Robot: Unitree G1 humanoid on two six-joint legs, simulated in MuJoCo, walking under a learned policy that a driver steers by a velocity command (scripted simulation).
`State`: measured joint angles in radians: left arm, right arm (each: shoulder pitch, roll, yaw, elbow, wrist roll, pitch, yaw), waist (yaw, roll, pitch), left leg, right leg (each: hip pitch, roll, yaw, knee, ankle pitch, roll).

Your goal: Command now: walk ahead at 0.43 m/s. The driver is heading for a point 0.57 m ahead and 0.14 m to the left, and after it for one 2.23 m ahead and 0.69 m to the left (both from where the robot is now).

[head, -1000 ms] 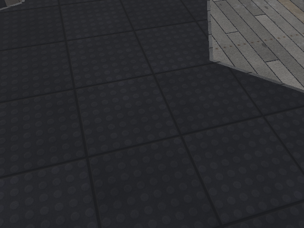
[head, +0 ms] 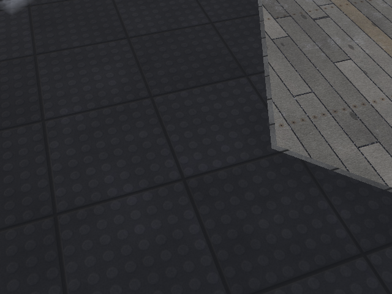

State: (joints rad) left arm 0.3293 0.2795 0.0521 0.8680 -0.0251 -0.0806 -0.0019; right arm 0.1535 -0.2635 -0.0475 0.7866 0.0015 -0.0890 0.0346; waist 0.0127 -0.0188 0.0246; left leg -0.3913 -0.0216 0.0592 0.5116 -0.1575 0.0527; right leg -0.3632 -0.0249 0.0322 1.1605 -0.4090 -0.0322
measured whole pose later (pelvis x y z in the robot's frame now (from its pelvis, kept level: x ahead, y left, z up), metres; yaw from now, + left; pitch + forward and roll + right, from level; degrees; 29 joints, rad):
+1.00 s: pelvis +0.15 +0.02 +0.02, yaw +18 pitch +2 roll -3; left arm 0.04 0.31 0.11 0.87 -0.01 0.01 0.06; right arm 0.26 -0.27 -0.07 0.79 0.01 0.00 -0.04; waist -0.02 -0.02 0.03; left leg -0.26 -0.04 -0.09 0.42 -0.19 0.06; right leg -0.52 0.01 0.07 0.93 -0.30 0.06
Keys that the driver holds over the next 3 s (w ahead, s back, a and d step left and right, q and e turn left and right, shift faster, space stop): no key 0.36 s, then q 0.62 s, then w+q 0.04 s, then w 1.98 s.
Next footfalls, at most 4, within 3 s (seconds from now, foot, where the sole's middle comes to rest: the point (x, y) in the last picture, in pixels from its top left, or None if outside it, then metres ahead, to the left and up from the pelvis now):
0.32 right None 0.29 -0.13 -0.77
0.72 left None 0.18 0.11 -0.77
1.22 right None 0.28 -0.09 -0.77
1.66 left None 0.45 0.29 -0.77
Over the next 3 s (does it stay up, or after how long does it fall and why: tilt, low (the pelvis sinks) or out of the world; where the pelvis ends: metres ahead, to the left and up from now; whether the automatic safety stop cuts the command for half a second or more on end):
stays up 1.02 0.46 0.02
